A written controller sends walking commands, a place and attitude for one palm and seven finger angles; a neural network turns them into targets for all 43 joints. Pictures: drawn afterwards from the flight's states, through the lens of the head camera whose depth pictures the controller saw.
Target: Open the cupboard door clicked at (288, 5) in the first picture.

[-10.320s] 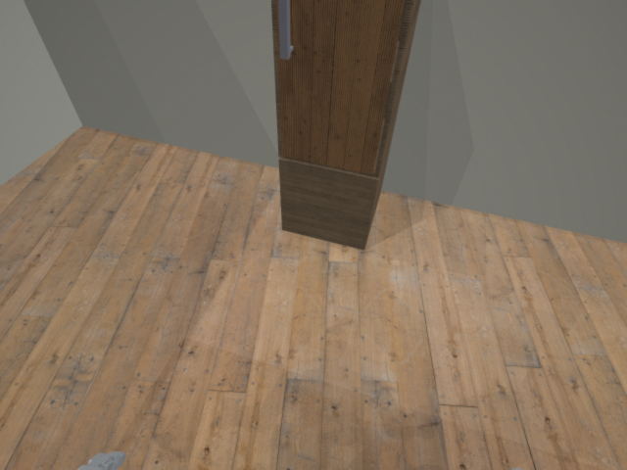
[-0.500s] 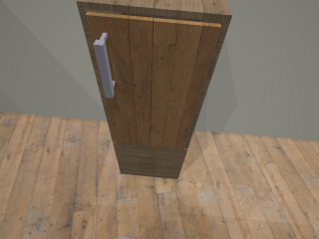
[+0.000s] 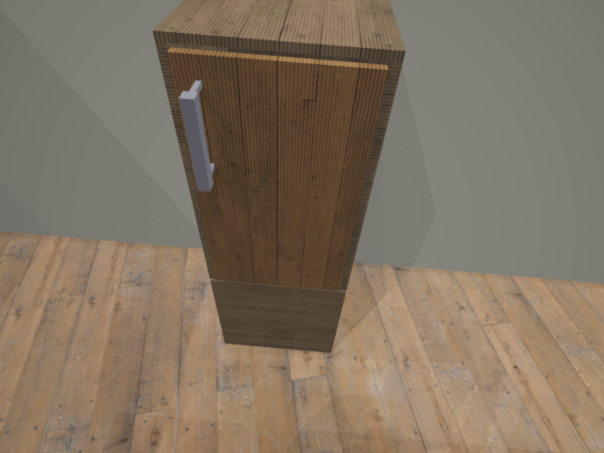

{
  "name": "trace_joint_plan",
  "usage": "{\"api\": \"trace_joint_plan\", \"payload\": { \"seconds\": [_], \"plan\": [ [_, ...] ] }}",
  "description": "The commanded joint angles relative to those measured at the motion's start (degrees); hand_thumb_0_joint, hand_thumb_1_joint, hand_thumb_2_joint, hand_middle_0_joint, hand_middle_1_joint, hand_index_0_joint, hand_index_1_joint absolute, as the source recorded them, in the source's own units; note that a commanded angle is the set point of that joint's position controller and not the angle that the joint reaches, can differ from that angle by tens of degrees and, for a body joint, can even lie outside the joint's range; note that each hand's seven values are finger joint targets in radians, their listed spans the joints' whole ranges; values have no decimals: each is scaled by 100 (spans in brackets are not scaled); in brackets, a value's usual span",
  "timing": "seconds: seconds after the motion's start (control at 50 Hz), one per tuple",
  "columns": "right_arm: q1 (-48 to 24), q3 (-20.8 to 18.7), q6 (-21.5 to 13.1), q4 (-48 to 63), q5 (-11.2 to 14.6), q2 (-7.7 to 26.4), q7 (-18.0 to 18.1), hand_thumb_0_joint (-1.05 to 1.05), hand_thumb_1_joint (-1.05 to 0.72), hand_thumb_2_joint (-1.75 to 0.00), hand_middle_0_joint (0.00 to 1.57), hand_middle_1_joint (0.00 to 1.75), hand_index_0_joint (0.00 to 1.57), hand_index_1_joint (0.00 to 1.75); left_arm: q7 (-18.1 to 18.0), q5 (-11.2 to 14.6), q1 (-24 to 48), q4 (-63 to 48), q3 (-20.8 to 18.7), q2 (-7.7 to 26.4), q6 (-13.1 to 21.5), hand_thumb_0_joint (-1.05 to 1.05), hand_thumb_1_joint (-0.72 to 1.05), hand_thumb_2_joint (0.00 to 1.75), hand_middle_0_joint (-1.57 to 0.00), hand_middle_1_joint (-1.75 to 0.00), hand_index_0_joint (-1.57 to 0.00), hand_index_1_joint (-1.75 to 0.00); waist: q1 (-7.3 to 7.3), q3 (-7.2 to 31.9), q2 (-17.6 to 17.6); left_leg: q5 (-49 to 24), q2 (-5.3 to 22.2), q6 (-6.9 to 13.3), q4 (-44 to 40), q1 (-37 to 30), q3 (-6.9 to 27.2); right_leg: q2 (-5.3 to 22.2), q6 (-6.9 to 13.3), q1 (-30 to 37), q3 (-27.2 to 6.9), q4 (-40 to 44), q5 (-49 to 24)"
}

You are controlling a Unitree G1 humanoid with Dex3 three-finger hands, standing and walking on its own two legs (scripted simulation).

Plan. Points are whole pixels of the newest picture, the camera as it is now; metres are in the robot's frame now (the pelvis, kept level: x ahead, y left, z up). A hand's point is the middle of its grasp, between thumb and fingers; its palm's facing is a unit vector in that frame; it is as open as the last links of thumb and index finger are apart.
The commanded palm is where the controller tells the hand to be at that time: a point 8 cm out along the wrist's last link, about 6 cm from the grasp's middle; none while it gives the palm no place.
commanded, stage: come to a stop and stand still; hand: left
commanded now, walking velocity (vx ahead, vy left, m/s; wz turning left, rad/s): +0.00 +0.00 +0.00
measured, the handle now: (201, 138) +0.56 +0.22 +0.12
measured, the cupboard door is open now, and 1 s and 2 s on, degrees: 0 0 0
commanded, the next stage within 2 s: look again from close up in 0.02 s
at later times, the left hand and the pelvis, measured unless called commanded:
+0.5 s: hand out of the picture +0.05 +0.22 -0.17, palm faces +0.01 -0.97 -0.24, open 7.4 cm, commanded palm none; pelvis +0.03 +0.04 +0.00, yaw -1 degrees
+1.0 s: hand (169, 334) +0.25 +0.19 +0.03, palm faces +0.11 -0.99 -0.08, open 7.8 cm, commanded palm +0.16 +0.26 -0.03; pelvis +0.02 +0.01 -0.03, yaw +1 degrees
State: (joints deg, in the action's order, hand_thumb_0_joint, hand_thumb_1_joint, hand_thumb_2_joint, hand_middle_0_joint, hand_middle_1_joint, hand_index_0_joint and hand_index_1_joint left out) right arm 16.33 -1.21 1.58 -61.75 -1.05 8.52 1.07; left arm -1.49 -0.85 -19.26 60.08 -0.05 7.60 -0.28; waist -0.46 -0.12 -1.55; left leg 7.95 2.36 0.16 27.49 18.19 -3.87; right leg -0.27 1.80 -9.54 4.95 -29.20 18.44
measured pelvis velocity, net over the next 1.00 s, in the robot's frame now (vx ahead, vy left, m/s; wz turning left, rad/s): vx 0.02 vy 0.01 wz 0.01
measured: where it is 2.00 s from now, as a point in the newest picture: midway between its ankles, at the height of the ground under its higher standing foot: outside the picture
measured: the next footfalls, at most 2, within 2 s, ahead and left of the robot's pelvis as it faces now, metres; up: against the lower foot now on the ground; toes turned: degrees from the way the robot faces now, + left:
none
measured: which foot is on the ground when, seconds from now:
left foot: down 0.00-1.00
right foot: down 0.00-1.00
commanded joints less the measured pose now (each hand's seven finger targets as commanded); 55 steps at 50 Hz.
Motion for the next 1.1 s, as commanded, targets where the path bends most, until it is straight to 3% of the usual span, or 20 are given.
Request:
{"api": "trace_joint_plan", "payload": {
  "seconds": [0.0,0.08,0.1,0.12,0.16,0.22,0.3,0.42,0.64,0.68,0.7,0.72,0.74,0.76,0.78,0.8,0.86,0.94,1.0,1.08],
  "plan": [
    [233,3,-127,170,-5,364,6,0,-90,-90,20,30,20,30,-30,5,-403,-97,-123,562,86,0,90,90,-20,-30,-20,-30,18,-589,314,941,305,90,-643,-292,532,664,93,-970,-806,1260,782],
    [400,25,-184,50,6,331,38,0,-90,-90,20,30,20,30,-29,16,-478,18,-112,449,109,0,90,90,-20,-30,-20,-30,-5,-406,340,798,358,101,-727,-270,593,609,97,-630,-696,1134,297],
    [-393,3,-248,435,16,549,-1,0,-90,-90,20,30,20,30,-247,-96,-815,122,-22,558,238,0,90,90,-20,-30,-20,-30,-243,-909,558,457,224,-84,632,-12,336,911,85,-957,-1352,1372,-1385],
    [182,14,-172,527,22,227,-72,0,-90,-90,20,30,20,30,-200,-51,-223,-194,-44,921,287,0,90,90,-20,-30,-20,-30,362,-520,472,965,169,-68,815,-137,292,1295,352,-1231,-1411,1572,471],
    [633,14,-126,389,-31,234,-120,0,-90,-90,20,30,20,30,-170,-40,152,-351,-132,962,302,0,90,90,-20,-30,-20,-30,481,-225,543,770,146,8,718,-290,224,1044,451,-1154,-978,1265,891],
    [750,29,-266,461,-18,398,-67,0,-90,-90,20,30,20,30,-158,-4,-148,-262,-92,583,265,0,90,90,-20,-30,-20,-30,285,-31,248,325,298,204,155,-190,591,544,282,-724,-597,491,305],
    [515,21,-277,494,-14,551,-16,0,-90,-90,20,30,20,30,-132,-6,-488,-129,-78,419,166,0,90,90,-20,-30,-20,-30,27,-309,587,904,539,438,-580,325,1133,276,132,-428,-331,90,288],
    [447,38,-321,336,7,525,-8,0,-90,-90,20,30,20,30,-135,-6,-401,-109,-65,506,180,0,90,90,-20,-30,-20,-30,25,-317,0,313,397,379,-523,-81,861,465,60,-426,-467,319,-230],
    [208,41,-373,193,24,653,23,0,-90,-90,20,30,20,30,-134,-7,-275,-79,-83,734,163,0,90,90,-20,-30,-20,-30,40,4,246,-795,393,338,-389,-745,612,595,-18,-291,-555,442,-804],
    [119,43,-373,179,31,670,28,0,-90,-90,20,30,20,30,-133,-17,-270,-39,-75,759,169,0,90,90,-20,-30,-20,-30,32,-64,219,-870,383,329,-346,-757,556,620,-25,-278,-575,505,-965],
    [-167,36,-331,578,74,893,-9,0,-90,-90,20,30,20,30,-307,-82,-383,-18,-19,737,192,0,90,90,-20,-30,-20,-30,-12,-653,-263,-1005,517,206,456,-322,675,657,-47,-686,-847,862,-1230],
    [-29,-282,-1169,2577,322,1753,166,0,-90,-90,20,30,20,30,-340,940,3719,-9202,-1064,2286,1369,0,88,89,-20,-32,-20,-32,702,2360,890,-1421,-76,141,26,-2149,544,176,44,-726,-72,166,-1942],
    [-403,79,-1756,2208,317,1148,346,0,-90,-90,20,30,20,30,-499,607,945,-7922,-885,1821,1117,0,85,88,-20,-33,-20,-33,2,2393,2035,-1921,295,-39,-291,-2922,809,73,64,-964,-45,-656,-908],
    [-478,35,-1936,1858,346,1066,409,0,-90,-90,20,30,20,30,-763,593,779,-7685,-604,1571,828,0,83,87,-21,-34,-21,-34,94,2165,2072,-1153,229,-290,-488,-2274,875,77,12,-1156,-21,-780,-234],
    [-274,28,-1941,1821,409,858,320,0,-90,-90,20,30,20,30,-726,772,-1078,-6133,249,-40,224,0,81,86,-21,-36,-21,-36,249,1053,1566,-746,220,-145,-671,-1768,940,60,-30,-1555,-7,-886,65],
    [-353,-55,-1946,2307,415,1043,291,0,-90,-90,20,30,20,30,-627,1032,-100,-7272,131,117,360,0,78,85,-21,-37,-21,-37,242,454,1263,-177,186,-76,-575,-1170,941,105,-58,-1453,27,-624,50],
    [-488,-206,-1949,2625,285,1235,311,0,-90,-90,20,30,20,30,-207,954,-655,-6008,-602,608,1091,0,71,82,-21,-42,-21,-42,289,-289,-289,793,-154,46,318,87,661,11,-64,-1815,134,20,66],
    [-815,-445,-1752,3033,134,1288,82,0,-90,-90,20,30,20,30,1299,1317,-1869,-4901,-919,348,2542,0,62,78,-22,-48,-22,-48,-189,529,-1718,-247,-199,-46,1588,1158,401,-109,-90,-2502,198,-1354,-1105],
    [-1076,-500,-1712,3601,273,1375,-14,0,-90,-90,20,30,20,30,2377,1637,-1566,-4901,-1655,1196,2904,0,55,75,-22,-53,-22,-53,-361,1126,-459,-70,-357,-26,2020,1377,197,69,-48,-2275,-207,-1642,-1398],
    [-960,-402,-1564,4103,297,1235,180,0,-90,-90,20,30,20,30,2365,1978,-73,-6970,-2308,1968,2738,0,46,71,-23,-58,-23,-58,-273,2029,767,308,-365,106,2273,1197,96,108,-181,-2157,-770,-1437,-604]
  ]
}}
